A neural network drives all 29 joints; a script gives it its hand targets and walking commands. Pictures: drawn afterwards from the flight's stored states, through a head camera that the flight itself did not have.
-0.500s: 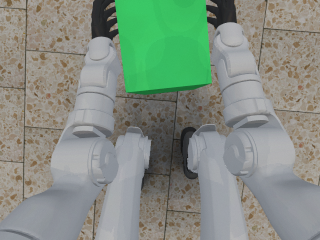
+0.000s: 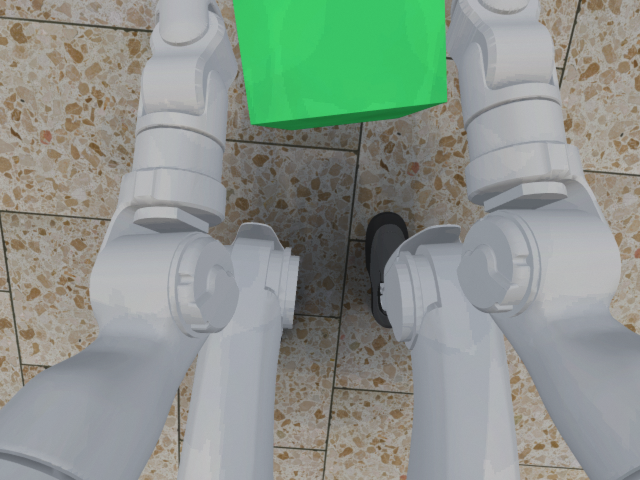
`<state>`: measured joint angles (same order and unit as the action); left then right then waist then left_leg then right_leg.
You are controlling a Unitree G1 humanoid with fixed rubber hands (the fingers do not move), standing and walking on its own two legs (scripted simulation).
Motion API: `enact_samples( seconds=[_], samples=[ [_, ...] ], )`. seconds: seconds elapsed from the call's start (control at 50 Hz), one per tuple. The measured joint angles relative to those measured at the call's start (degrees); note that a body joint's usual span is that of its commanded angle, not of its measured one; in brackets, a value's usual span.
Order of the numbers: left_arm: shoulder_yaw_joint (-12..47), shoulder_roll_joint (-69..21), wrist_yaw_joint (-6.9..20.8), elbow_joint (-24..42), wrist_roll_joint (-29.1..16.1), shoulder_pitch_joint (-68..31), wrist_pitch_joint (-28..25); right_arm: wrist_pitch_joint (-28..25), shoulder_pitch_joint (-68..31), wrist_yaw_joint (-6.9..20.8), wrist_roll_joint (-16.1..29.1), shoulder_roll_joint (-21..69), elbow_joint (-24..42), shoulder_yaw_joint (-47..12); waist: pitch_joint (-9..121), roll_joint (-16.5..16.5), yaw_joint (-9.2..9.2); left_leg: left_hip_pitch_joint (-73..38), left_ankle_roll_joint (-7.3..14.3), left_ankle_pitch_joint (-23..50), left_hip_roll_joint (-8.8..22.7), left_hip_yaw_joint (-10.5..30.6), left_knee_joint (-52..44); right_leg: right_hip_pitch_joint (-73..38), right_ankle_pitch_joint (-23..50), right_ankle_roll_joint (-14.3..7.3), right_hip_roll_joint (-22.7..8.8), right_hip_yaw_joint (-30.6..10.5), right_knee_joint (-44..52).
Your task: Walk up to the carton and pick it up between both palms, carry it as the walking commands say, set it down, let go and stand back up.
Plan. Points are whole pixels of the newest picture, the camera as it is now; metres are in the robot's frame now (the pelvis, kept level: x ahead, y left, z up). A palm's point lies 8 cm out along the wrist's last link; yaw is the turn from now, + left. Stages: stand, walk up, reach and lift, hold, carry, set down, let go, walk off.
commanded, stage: set down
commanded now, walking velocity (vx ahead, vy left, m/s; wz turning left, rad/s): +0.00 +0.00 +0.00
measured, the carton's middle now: out of the picture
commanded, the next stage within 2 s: none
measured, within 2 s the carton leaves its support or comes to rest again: rests again in 1.86 s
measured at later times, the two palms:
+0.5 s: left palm (208, 5) +0.53 +0.12 -0.20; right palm out of the picture +0.56 -0.12 -0.18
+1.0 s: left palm (208, 6) +0.53 +0.12 -0.20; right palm out of the picture +0.57 -0.12 -0.18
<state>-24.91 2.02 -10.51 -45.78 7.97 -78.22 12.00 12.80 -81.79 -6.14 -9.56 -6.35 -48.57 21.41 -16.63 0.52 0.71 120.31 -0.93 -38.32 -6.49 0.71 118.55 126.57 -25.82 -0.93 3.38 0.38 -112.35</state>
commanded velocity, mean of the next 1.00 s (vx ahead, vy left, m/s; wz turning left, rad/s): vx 0.00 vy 0.00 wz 0.00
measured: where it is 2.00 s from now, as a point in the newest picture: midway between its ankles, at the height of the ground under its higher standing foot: (326, 304)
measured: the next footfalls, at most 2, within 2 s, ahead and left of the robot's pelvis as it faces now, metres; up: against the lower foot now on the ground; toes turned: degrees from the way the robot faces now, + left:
none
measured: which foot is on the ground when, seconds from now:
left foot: down 0.00-1.00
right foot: down 0.00-1.00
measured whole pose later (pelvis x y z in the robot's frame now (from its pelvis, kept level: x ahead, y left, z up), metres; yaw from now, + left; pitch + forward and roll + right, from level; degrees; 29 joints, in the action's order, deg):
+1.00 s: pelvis +0.00 +0.00 -0.02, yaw +0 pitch +39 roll +0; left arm -23.9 3.3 -9.3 -46.6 5.7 -79.7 12.9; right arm 13.0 -86.2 -3.0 -13.2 -8.3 -50.3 21.9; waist -20.3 0.5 0.2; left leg 122.9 -0.9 -39.7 -6.9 0.3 123.5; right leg 129.3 -27.0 -0.7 3.3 0.4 -117.1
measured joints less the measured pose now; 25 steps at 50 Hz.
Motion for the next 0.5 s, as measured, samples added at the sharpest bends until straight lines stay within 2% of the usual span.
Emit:
enact_samples(
  seconds=[0.14, 0.26, 0.5],
  samples=[
    [0.0, 0.2, 0.0, 0.0, -0.1, 0.0, 0.5, 1.0, -1.5, 0.3, -0.2, -0.3, -0.7, 0.0, -1.9, 0.0, 0.02, 1.4, 0.0, -0.3, -0.1, -0.2, 1.9, 1.5, -0.2, 0.0, 0.0, 0.0, -1.8],
    [1.0, 1.2, -0.2, 0.4, -2.3, -1.0, 0.5, 0.5, -3.4, 0.3, -0.2, -0.6, -0.7, 0.0, -3.2, 0.0, -0.58, 1.6, 0.0, -0.7, -0.1, -0.3, 3.4, 1.7, -0.5, 0.2, 0.0, 0.0, -3.1],
    [1.0, 1.3, -0.2, -0.5, -2.3, -1.5, 1.1, 0.9, -4.3, 1.3, -1.3, -1.2, -1.1, 0.0, -3.3, 0.0, -0.62, 2.5, 0.0, -1.0, -0.2, -0.4, 3.9, 2.7, -0.6, 0.2, 0.0, 0.0, -3.8]
  ],
)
